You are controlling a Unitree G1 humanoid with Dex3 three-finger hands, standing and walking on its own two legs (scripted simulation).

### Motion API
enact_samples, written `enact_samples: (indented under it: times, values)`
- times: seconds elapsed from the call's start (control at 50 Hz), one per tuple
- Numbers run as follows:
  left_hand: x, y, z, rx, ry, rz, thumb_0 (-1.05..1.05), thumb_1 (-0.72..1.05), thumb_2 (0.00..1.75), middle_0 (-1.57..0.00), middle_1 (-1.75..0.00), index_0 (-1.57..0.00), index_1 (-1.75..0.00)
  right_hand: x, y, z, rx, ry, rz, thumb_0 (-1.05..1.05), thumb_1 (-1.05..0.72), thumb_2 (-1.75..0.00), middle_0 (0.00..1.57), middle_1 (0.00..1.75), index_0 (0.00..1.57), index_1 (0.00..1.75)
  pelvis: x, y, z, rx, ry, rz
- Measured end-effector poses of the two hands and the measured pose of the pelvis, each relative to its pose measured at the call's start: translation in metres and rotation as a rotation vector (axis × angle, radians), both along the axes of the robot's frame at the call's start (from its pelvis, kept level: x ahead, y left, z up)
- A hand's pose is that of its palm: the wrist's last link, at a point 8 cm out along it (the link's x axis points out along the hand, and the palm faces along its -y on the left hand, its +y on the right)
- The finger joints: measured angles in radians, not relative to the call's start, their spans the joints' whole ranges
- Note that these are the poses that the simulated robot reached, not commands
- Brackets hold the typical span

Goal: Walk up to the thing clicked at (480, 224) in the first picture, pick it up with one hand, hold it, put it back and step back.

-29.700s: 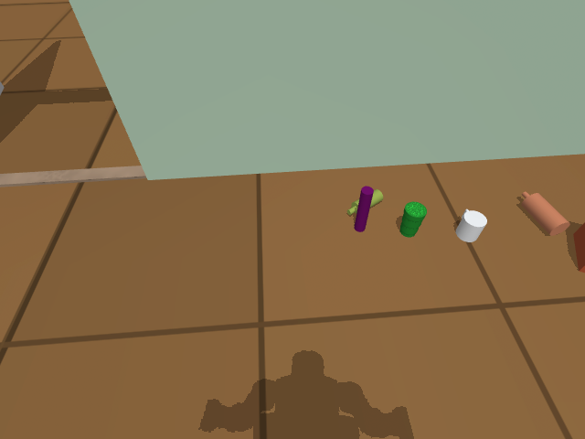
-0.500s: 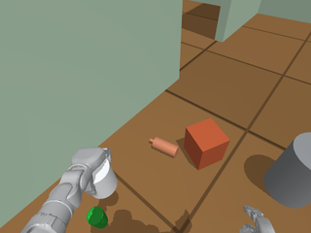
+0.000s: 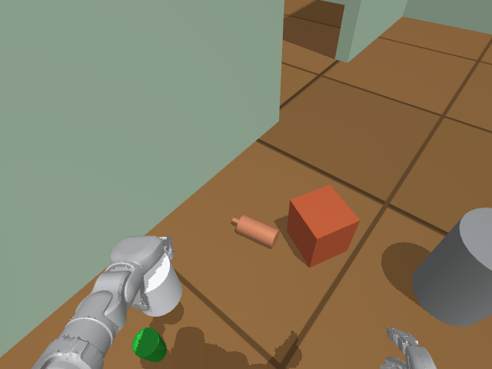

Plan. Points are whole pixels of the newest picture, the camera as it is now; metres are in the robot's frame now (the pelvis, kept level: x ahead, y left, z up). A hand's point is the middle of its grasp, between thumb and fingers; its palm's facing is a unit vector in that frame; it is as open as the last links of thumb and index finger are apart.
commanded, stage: crouch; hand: left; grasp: from above
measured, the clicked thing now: (148, 277) +0.31 +0.24 -0.10
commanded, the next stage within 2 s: lower in 1.86 s
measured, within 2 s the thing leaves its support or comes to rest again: neither
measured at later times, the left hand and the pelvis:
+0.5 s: hand (175, 284) +0.36 +0.23 -0.26, palm faces -0.40 +0.06 -0.92, open 11.5 cm; pelvis -0.04 +0.01 -0.15, yaw +0 degrees
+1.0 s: hand (196, 296) +0.40 +0.21 -0.47, palm faces -0.44 +0.01 -0.90, open 11.5 cm; pelvis -0.06 +0.00 -0.31, yaw -2 degrees
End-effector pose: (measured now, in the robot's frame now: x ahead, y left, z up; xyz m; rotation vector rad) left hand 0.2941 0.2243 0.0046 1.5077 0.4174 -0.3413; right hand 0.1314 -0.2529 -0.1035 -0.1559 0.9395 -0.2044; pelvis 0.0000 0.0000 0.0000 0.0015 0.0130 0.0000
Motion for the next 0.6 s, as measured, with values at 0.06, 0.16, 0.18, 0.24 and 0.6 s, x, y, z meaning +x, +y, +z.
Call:
enact_samples:
  times: [0.06,0.16,0.18,0.24,0.6]
  values:
    - [-0.002,0.000,-0.014,0.002,0.011,-0.004,0.00,-0.26,0.71,-0.56,-0.74,-0.55,-0.75,-0.004,-0.002,-0.002,-0.009,0.023,0.004,0.01,-0.91,-0.91,0.20,0.30,0.20,0.30,-0.002,-0.001,-0.002,0.000,0.017,0.005]
    - [-0.002,-0.001,-0.050,0.023,0.032,-0.023,0.00,-0.26,0.71,-0.56,-0.74,-0.55,-0.75,-0.018,-0.009,-0.014,-0.037,0.087,0.016,0.01,-0.91,-0.91,0.20,0.30,0.20,0.30,-0.008,-0.002,-0.012,-0.005,0.081,0.014]
    - [0.000,-0.001,-0.058,0.030,0.033,-0.029,0.00,-0.26,0.71,-0.56,-0.74,-0.55,-0.75,-0.022,-0.011,-0.018,-0.045,0.103,0.018,0.01,-0.91,-0.91,0.20,0.30,0.20,0.30,-0.009,-0.002,-0.016,-0.008,0.101,0.016]
    - [0.007,-0.001,-0.084,0.048,0.021,-0.048,0.00,-0.26,0.71,-0.56,-0.74,-0.55,-0.75,-0.037,-0.018,-0.034,-0.071,0.148,0.018,0.01,-0.91,-0.91,0.20,0.30,0.20,0.30,-0.015,-0.001,-0.034,-0.015,0.172,0.019]
    - [0.083,-0.002,-0.258,0.088,-0.064,-0.011,0.00,-0.24,0.70,-0.53,-0.76,-0.54,-0.76,-0.158,-0.015,-0.194,-0.122,0.425,-0.099,0.01,-0.91,-0.90,0.20,0.30,0.20,0.30,-0.049,0.010,-0.190,-0.051,0.521,0.001]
